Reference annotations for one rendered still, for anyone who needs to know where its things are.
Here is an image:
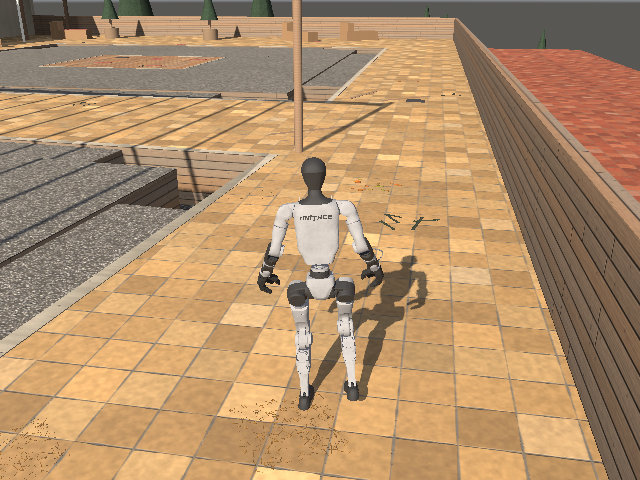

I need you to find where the left robot shin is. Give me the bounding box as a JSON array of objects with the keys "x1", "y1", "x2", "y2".
[{"x1": 295, "y1": 332, "x2": 311, "y2": 397}]

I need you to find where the robot left upper arm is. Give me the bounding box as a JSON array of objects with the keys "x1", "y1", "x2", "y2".
[{"x1": 268, "y1": 202, "x2": 295, "y2": 257}]

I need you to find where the robot left forearm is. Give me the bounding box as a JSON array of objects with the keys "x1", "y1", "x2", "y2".
[{"x1": 260, "y1": 242, "x2": 279, "y2": 277}]

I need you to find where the robot right upper arm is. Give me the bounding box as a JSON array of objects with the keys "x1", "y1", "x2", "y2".
[{"x1": 336, "y1": 200, "x2": 369, "y2": 254}]

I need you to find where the right robot hand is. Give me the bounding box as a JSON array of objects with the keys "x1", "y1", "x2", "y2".
[{"x1": 361, "y1": 265, "x2": 384, "y2": 287}]

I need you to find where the left robot hand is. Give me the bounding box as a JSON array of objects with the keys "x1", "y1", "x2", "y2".
[{"x1": 257, "y1": 272, "x2": 280, "y2": 294}]

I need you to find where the robot right thigh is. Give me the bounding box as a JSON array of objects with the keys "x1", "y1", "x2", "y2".
[{"x1": 334, "y1": 277, "x2": 355, "y2": 336}]

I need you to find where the robot right forearm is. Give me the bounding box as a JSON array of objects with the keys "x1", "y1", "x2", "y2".
[{"x1": 359, "y1": 237, "x2": 380, "y2": 272}]

